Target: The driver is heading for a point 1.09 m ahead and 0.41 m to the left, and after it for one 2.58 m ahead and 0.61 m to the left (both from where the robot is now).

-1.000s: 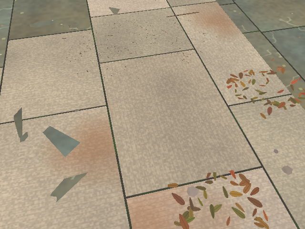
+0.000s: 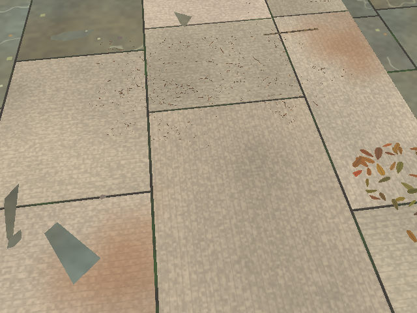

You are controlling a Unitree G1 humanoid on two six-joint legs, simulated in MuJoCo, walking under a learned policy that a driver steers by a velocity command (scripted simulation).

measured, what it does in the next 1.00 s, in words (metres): walks ahead, turning left: right foot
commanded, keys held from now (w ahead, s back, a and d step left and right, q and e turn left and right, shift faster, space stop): w+q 1.00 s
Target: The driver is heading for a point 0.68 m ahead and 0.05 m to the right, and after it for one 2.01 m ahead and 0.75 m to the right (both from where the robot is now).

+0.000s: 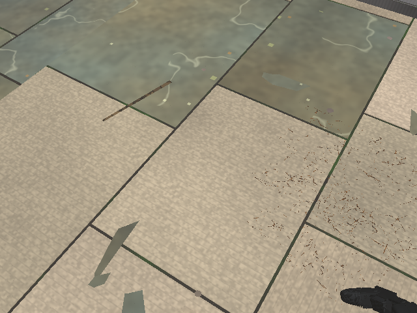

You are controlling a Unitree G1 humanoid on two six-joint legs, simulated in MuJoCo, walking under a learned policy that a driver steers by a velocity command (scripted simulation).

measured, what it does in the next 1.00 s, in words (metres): walks ahead: left foot, then right foot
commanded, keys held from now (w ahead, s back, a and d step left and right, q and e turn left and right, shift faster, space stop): w+q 0.10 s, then w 0.52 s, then w+e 0.18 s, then e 0.20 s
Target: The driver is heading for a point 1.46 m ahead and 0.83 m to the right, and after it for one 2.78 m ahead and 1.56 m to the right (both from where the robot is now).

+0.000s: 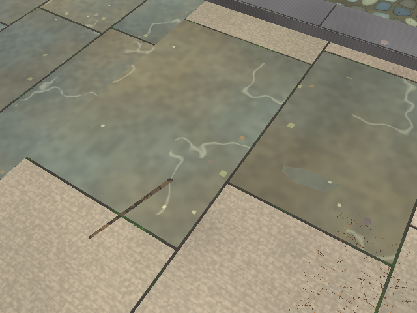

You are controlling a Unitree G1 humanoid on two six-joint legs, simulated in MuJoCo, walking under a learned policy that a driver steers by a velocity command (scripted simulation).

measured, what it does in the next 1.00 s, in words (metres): steps on the spot, turning right: left foot, then right foot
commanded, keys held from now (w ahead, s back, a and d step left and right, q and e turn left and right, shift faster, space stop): e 1.00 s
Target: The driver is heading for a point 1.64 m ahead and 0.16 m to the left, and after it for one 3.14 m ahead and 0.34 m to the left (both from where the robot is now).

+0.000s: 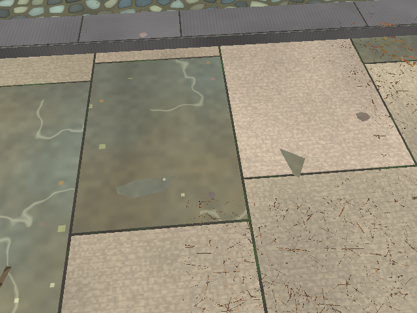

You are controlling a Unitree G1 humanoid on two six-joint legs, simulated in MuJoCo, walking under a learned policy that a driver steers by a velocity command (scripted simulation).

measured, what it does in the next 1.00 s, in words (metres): steps on the spot: left foot, then right foot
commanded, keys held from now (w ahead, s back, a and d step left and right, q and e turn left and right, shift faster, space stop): e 0.02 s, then no key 0.58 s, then w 0.40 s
